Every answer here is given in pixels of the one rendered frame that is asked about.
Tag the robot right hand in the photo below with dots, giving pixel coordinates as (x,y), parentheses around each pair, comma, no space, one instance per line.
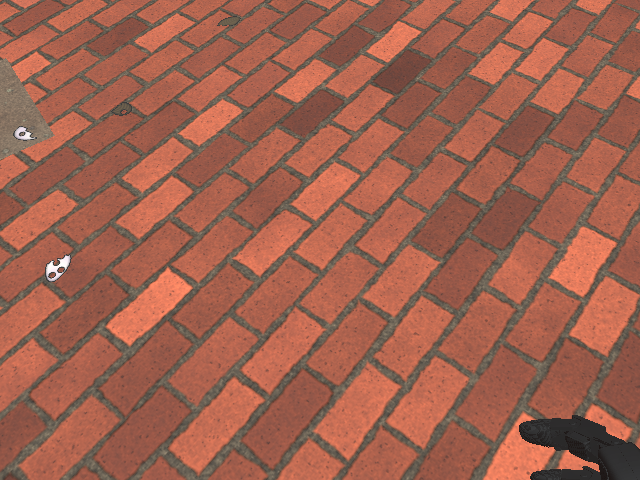
(587,440)

